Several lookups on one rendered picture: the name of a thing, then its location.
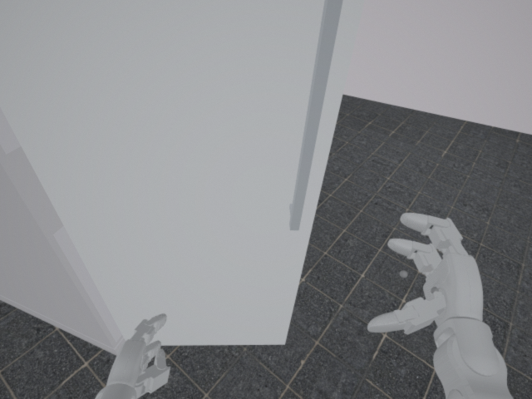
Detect right robot hand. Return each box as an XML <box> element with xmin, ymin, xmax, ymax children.
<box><xmin>367</xmin><ymin>213</ymin><xmax>483</xmax><ymax>335</ymax></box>

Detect fridge door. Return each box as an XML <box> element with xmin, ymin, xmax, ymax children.
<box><xmin>0</xmin><ymin>0</ymin><xmax>365</xmax><ymax>346</ymax></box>

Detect handle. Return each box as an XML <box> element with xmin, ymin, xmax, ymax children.
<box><xmin>289</xmin><ymin>0</ymin><xmax>343</xmax><ymax>230</ymax></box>

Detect right robot forearm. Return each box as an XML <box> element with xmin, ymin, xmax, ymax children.
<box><xmin>433</xmin><ymin>317</ymin><xmax>514</xmax><ymax>399</ymax></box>

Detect left robot hand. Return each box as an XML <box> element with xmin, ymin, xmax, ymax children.
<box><xmin>106</xmin><ymin>313</ymin><xmax>170</xmax><ymax>399</ymax></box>

